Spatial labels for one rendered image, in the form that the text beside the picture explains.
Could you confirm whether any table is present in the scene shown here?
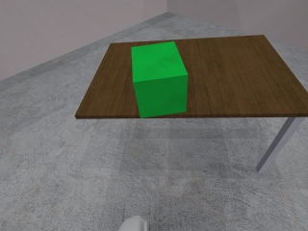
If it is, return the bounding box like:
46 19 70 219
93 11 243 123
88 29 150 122
75 35 308 173

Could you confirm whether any robot left thigh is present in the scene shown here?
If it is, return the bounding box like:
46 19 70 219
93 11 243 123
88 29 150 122
117 217 148 231

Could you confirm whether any carton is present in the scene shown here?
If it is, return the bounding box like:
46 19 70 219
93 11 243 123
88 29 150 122
131 41 189 118

